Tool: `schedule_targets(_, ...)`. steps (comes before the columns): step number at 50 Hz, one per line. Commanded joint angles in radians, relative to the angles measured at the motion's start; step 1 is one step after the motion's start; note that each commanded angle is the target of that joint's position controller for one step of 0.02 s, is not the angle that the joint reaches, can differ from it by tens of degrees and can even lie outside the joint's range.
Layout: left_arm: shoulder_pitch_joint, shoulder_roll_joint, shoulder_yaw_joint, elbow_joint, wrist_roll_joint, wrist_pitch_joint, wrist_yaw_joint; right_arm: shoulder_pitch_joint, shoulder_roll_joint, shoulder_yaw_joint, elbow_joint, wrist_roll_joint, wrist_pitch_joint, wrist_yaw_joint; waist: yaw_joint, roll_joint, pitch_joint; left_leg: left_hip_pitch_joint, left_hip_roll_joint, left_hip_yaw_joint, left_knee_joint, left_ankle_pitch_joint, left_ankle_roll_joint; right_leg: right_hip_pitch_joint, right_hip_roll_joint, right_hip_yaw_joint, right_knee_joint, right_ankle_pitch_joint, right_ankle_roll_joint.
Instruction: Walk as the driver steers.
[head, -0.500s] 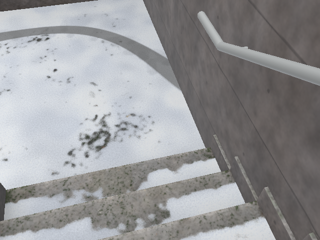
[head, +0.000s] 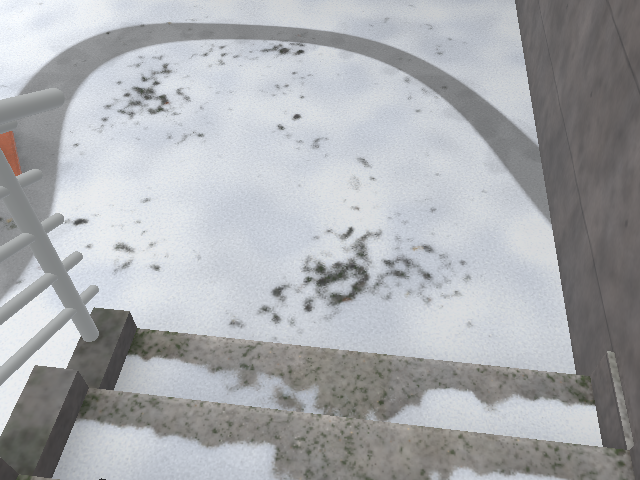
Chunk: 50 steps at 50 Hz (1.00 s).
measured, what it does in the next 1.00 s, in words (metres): goes down, turning right: right foot, then left foot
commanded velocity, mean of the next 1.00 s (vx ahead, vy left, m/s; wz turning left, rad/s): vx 0.28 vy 0.00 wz -0.23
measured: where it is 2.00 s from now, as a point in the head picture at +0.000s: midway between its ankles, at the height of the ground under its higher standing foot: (380, 436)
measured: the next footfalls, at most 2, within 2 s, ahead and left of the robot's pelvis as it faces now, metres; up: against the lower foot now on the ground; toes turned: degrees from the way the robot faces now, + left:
right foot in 0.06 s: +0.04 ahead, -0.13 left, +0.00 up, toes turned +8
left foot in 0.60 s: +0.01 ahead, +0.04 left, +0.00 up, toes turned -6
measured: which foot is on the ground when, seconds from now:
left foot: down 0.00-0.08, up 0.10-0.58, down 0.60-1.00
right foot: up 0.00-0.04, down 0.06-0.60, up 0.62-1.00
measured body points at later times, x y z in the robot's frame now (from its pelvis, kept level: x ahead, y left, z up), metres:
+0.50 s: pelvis +0.00 -0.06 +0.03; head +0.02 -0.07 +0.48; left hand +0.04 +0.22 -0.08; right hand +0.17 -0.30 -0.08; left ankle -0.03 +0.06 -0.69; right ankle +0.00 -0.14 -0.71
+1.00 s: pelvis +0.12 -0.09 -0.03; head +0.14 -0.08 +0.42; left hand +0.35 +0.10 -0.14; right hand -0.05 -0.31 -0.15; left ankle -0.03 +0.05 -0.71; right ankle +0.25 -0.28 -0.72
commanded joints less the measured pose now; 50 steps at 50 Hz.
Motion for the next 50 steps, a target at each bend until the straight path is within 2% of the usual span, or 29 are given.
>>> schedule_targets(1,0.071,0.103,0.043,-0.083,-0.05,0.028,0.03,0.054,-0.156,-0.051,-0.055,0.059,-0.017,-0.015,0.028,0.071,-0.019,0.112,0.352,-0.49,-0.16,0.54,0.269,0.059,-0.003,0.053,-0.31,-0.265,0.001)
schedule_targets(3,0.067,0.11,0.048,-0.046,-0.08,0.032,0.026,0.072,-0.14,-0.05,-0.046,0.105,0.006,-0.018,0.003,0.076,-0.089,0.227,0.32,-0.567,-0.061,0.438,0.252,0.099,-0.004,0.052,-0.542,0.081,-0.049)
schedule_targets(4,0.087,0.196,0.074,-0.029,-0.071,0.029,0.024,0.166,-0.058,-0.027,-0.061,0.099,0.02,-0.02,-0.051,-0.109,-0.216,0.106,0.198,-0.426,0.043,0.178,0.156,0.323,-0.113,0.201,-0.517,0.588,-0.226)
schedule_targets(5,0.148,0.259,0.102,-0.024,-0.032,0.022,0.012,0.086,0.007,0.003,-0.124,0.086,0.039,-0.014,0.009,-0.251,-0.21,-0.339,-0.005,-0.141,0.225,-0.218,-0.025,0.626,-0.301,0.439,-0.651,0.873,-0.504)
schedule_targets(6,0.269,0.233,0.11,-0.003,0.021,0.016,-0.015,-0.111,-0.106,-0.031,-0.172,0.062,0.06,-0.034,0.177,-0.128,-0.136,-0.641,-0.095,-0.099,0.465,-0.468,-0.124,0.761,-0.4,0.62,-0.671,0.936,-0.656)
schedule_targets(7,0.283,0.228,0.105,0.046,0.028,0.026,-0.031,-0.124,-0.1,-0.03,-0.162,0.055,0.071,-0.059,0.145,0.017,-0.1,-0.744,-0.031,-0.149,0.596,-0.362,-0.16,0.747,-0.442,0.607,-0.695,0.861,-0.609)
schedule_targets(9,0.103,0.115,0.065,0.011,-0.018,0.037,-0.067,-0.021,-0.172,-0.051,-0.082,0.051,0.084,-0.1,0.049,-0.031,-0.098,-0.568,0.005,-0.147,0.732,-0.156,-0.192,0.515,-0.309,0.351,-0.681,0.871,-0.467)
schedule_targets(11,0.051,0.056,0.039,0.023,-0.025,0.037,-0.097,-0.004,-0.108,-0.024,-0.065,0.004,0.071,-0.078,-0.007,-0.036,-0.125,-0.406,0.003,-0.074,0.803,-0.011,-0.19,0.334,-0.169,0.18,-0.668,0.765,-0.354)
schedule_targets(13,0.025,0.057,0.026,0.037,-0.04,0.027,-0.124,0.051,-0.068,-0.012,-0.033,0.035,0.065,-0.019,-0.034,-0.037,-0.11,-0.257,0.058,0.008,0.658,0.059,-0.215,0.213,-0.071,0.058,-0.684,0.524,-0.263)
schedule_targets(14,0.133,0.029,0.027,0.059,-0.121,0.046,-0.023,-0.206,-0.021,0.002,-0.121,0.085,0.148,-0.04,0.015,-0.002,-0.098,-0.2,0.079,0.098,0.321,0.059,-0.129,0.324,-0.112,0.079,-0.709,0.691,-0.267)
schedule_targets(15,0.089,0.189,0.058,0.074,-0.042,0.019,-0.069,-0.029,-0.037,0.007,-0.089,0.059,0.109,-0.01,-0.023,-0.122,-0.068,-0.095,0.102,0.147,0.374,0.062,-0.193,0.172,-0.027,0.043,-0.726,0.375,-0.213)
schedule_targets(16,0.093,0.226,0.086,0.071,-0.034,-0.001,-0.075,-0.037,-0.072,-0.013,-0.082,0.056,0.09,0.006,-0.002,-0.151,-0.04,-0.021,0.117,0.157,0.322,-0.013,-0.195,0.126,-0.048,0.107,-0.752,0.149,-0.2)
schedule_targets(18,0.219,0.288,0.126,0.091,-0.023,-0.004,-0.055,-0.165,-0.109,-0.029,-0.147,0.037,0.085,-0.034,0.093,-0.152,-0.01,-0.109,0.086,0.193,0.217,-0.129,-0.184,0.257,-0.142,0.284,-0.81,0.048,-0.309)
schedule_targets(21,0.292,0.172,0.122,0.102,-0.037,-0.016,-0.02,-0.242,-0.056,-0.003,-0.182,0.071,0.114,-0.096,0.176,-0.147,-0.069,-0.249,0.095,0.07,-0.079,-0.135,-0.154,0.627,-0.27,0.527,-0.796,0.188,-0.486)
schedule_targets(26,0.162,0.157,0.127,0.047,-0.018,0.014,-0.05,-0.188,-0.07,-0.017,-0.178,0.061,0.104,-0.096,0.11,-0.12,-0.094,0.07,0.025,0.106,-0.269,-0.055,-0.069,0.479,-0.182,0.485,-0.833,0.31,-0.449)
schedule_targets(28,0.118,0.176,0.135,0.037,-0.023,0.024,-0.066,-0.047,-0.078,-0.025,-0.142,0.035,0.073,-0.072,0.046,-0.058,-0.076,0.358,0.063,0.125,-0.419,0.014,-0.025,0.245,-0.104,0.453,-0.818,-0.217,-0.422)
schedule_targets(30,0.168,0.065,0.097,0.04,-0.016,0.014,-0.079,0.154,-0.087,-0.038,-0.096,0.015,0.033,-0.067,-0.023,0.038,-0.087,0.726,0.277,-0.078,-0.426,-0.012,0.12,-0.127,0.031,0.422,-0.544,-0.379,-0.326)
schedule_targets(31,0.163,-0.04,0.059,0.019,-0.009,0.007,-0.073,0.218,-0.125,-0.049,-0.079,-0.006,0.009,-0.067,-0.039,0.158,-0.046,0.866,0.523,-0.459,-0.498,-0.18,0.363,-0.476,0.172,0.284,-0.292,-0.323,-0.231)
schedule_targets(32,0.133,-0.032,0.049,0.037,0.024,-0.008,-0.061,0.083,-0.113,-0.044,-0.09,-0.026,0.005,-0.043,0.02,0.062,0.116,0.741,0.602,-0.517,-0.611,-0.313,0.362,-0.654,0.074,0.31,-0.214,-0.154,-0.198)
schedule_targets(34,0.218,0.033,0.063,0.136,0.013,-0.011,-0.043,-0.14,-0.009,-0.016,-0.159,0.057,0.001,-0.034,0.085,0.026,0.027,0.586,0.457,-0.219,-0.569,-0.188,0.2,-0.476,0.043,0.172,-0.046,0.011,-0.125)
schedule_targets(35,0.246,0.018,0.051,0.161,0.015,-0.014,-0.056,-0.153,0.038,0.004,-0.153,0.065,-0.005,-0.042,0.085,0.071,-0.017,0.489,0.374,-0.084,-0.521,-0.068,0.147,-0.377,0.028,0.121,0.038,0.11,-0.116)
schedule_targets(36,0.263,0.01,0.03,0.177,0.024,-0.022,-0.097,-0.163,0.033,0.007,-0.151,0.032,-0.005,-0.059,0.104,0.057,-0.018,0.374,0.335,0.021,-0.482,0.032,0.107,-0.295,-0.004,0.078,0.134,0.216,-0.116)
schedule_targets(37,0.212,0.013,0.028,0.159,0.02,-0.027,-0.133,-0.134,0.006,0.009,-0.133,0.018,-0.015,-0.073,0.084,0.042,0.003,0.265,0.316,0.057,-0.486,0.047,0.108,-0.269,-0.024,0.045,0.184,0.264,-0.118)
schedule_targets(38,0.05,0.122,0.095,0.064,-0.049,0.047,-0.074,0.07,-0.189,-0.063,-0.05,0.099,0.008,-0.057,0.046,-0.048,-0.003,0.277,0.397,0.016,-0.497,0.033,0.093,-0.25,-0.009,0.027,0.192,0.225,-0.132)
schedule_targets(39,0.041,0.105,0.086,0.067,-0.045,0.076,-0.056,0.115,-0.169,-0.059,-0.022,0.104,0.023,-0.052,0.042,-0.052,0.072,0.285,0.376,0.035,-0.471,0.034,0.079,-0.323,-0.01,0.055,0.174,0.246,-0.138)
schedule_targets(41,0.046,0.072,0.094,0.094,-0.043,0.092,-0.044,0.162,-0.086,-0.035,0.021,0.099,0.019,-0.055,0.056,0.02,0.158,0.323,0.327,0.078,-0.423,-0.046,0.046,-0.408,-0.009,0.113,0.032,0.347,-0.138)
schedule_targets(43,-0.011,0.048,0.1,0.102,-0.051,0.092,-0.042,0.191,-0.085,-0.033,0.058,0.079,-0.01,-0.053,0.034,0.095,0.195,0.291,0.327,0.081,-0.386,-0.026,0.066,-0.373,0.006,0.099,-0.082,0.483,-0.133)
schedule_targets(46,-0.122,0.001,0.081,0.11,-0.035,0.048,-0.073,0.171,-0.066,-0.026,0.096,0.101,-0.036,-0.07,0.012,0.031,0.14,0.053,0.287,0.219,-0.329,-0.059,0.047,0.053,0.029,-0.025,-0.388,0.869,-0.155)
schedule_targets(50,-0.244,0.019,0.072,0.09,-0.043,0.031,-0.067,0.22,-0.088,-0.032,0.15,0.086,-0.006,-0.091,-0.05,0.072,0.206,0.249,0.304,0.121,-0.185,0.124,0.109,0.02,-0.052,-0.059,-0.587,0.677,-0.16)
